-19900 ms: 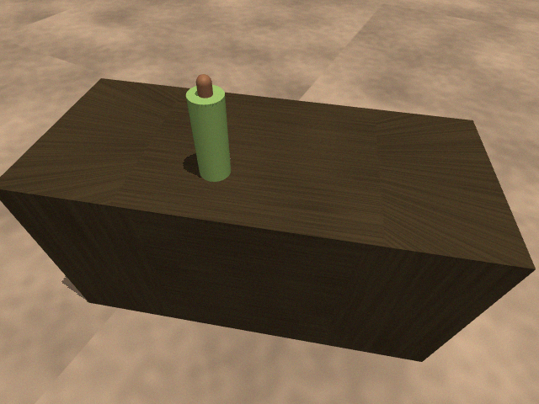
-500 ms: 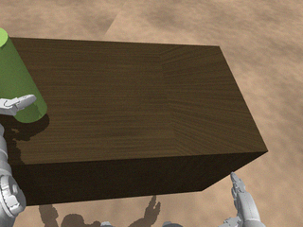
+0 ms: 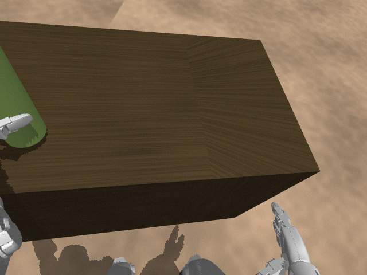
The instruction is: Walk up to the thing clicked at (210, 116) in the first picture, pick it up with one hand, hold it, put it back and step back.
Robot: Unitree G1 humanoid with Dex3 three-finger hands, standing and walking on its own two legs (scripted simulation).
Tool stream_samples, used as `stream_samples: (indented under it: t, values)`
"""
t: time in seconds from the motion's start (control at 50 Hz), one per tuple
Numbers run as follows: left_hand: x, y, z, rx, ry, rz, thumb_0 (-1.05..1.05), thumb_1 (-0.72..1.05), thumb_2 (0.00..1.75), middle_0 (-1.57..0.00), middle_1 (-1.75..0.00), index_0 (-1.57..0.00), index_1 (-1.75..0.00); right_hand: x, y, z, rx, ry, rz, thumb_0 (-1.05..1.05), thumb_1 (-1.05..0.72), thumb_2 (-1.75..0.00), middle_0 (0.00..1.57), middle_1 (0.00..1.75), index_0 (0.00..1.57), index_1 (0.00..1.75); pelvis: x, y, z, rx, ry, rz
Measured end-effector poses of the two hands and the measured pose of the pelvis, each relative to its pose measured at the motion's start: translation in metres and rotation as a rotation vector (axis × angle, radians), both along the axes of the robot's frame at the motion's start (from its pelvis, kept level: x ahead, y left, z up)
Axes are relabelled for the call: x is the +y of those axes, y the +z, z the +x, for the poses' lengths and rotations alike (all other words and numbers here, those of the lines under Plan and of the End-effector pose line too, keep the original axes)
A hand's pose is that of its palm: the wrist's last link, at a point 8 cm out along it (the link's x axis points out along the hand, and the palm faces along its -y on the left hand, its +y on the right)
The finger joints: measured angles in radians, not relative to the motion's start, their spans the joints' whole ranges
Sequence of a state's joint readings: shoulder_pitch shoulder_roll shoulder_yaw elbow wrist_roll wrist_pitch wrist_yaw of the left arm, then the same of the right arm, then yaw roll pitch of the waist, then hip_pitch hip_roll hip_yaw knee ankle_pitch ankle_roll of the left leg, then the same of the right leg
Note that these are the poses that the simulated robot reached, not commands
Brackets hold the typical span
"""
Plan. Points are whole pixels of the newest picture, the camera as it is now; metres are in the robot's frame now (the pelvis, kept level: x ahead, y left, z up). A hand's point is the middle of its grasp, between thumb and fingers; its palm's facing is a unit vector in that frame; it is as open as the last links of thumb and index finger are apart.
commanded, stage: lower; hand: left
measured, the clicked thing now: out of the picture +0.48 +0.29 +0.09
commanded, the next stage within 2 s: loosen in 0.26 s
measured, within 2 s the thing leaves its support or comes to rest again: rests again in 0.40 s
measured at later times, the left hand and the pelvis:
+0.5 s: hand (1, 110) +0.48 +0.31 +0.03, palm faces +0.38 -0.92 -0.01, open 11.4 cm; pelvis +0.01 +0.00 -0.01, yaw +0 degrees
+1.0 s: hand out of the picture +0.48 +0.32 +0.06, palm faces +0.38 -0.92 +0.01, open 15.6 cm; pelvis +0.00 +0.00 -0.02, yaw +0 degrees
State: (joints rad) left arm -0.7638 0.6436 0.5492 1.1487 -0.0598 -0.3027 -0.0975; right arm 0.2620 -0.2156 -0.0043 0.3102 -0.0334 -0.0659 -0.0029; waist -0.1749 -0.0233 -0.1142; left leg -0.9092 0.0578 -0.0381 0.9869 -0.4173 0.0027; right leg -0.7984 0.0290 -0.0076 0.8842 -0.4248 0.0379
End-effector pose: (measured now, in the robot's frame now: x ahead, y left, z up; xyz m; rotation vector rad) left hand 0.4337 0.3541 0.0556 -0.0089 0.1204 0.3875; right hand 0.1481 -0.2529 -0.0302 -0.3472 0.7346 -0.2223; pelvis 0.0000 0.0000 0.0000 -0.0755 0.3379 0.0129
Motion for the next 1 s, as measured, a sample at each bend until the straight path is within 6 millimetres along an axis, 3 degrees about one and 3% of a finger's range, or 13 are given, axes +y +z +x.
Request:
stream_samples:
  t: [0.28,0.46,0.68,0.78,1.0]
  values:
    - [0.005,-0.006,0.009,-0.029,0.001,0.021,-0.03,-0.61,0.85,-0.7,-1.04,-0.76,-1.05,0.002,-0.003,0.002,0.004,-0.003,-0.016,-0.01,0.53,-0.05,0.06,0.05,0.06,0.05,0.005,-0.008,0.002,0.028,0.0,-0.014]
    - [0.002,-0.024,0.007,-0.01,0.0,0.007,-0.03,-0.61,0.84,-0.71,-1.03,-0.77,-1.04,0.005,-0.006,0.003,0.008,0.007,-0.005,-0.01,0.54,-0.05,0.06,0.05,0.06,0.05,0.005,-0.013,0.005,0.043,-0.005,-0.012]
    - [0.006,-0.007,0.009,-0.091,0.011,0.016,-0.04,-0.56,0.63,-0.79,-0.86,-0.85,-0.83,0.0,-0.004,0.009,0.012,0.024,-0.023,-0.01,0.52,-0.04,0.06,0.05,0.06,0.05,-0.001,-0.015,0.006,0.043,0.007,-0.012]
    - [0.007,0.008,0.012,-0.093,-0.001,0.03,-0.03,-0.57,0.49,-0.7,-0.71,-0.75,-0.67,0.002,-0.008,0.006,0.012,0.023,0.005,-0.01,0.53,-0.04,0.06,0.05,0.06,0.05,-0.002,-0.015,0.005,0.043,0.007,-0.009]
    - [0.008,0.003,0.009,-0.083,0.008,0.007,-0.01,-0.61,0.2,-0.41,-0.35,-0.45,-0.32,-0.006,-0.006,-0.002,0.016,0.028,-0.007,-0.01,0.54,-0.04,0.06,0.05,0.06,0.05,-0.004,-0.019,0.0,0.05,-0.001,0.004]
